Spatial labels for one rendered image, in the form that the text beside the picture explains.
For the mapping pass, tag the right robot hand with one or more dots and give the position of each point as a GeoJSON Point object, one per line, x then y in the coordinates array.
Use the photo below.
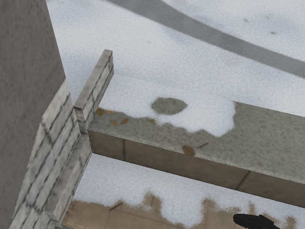
{"type": "Point", "coordinates": [254, 222]}

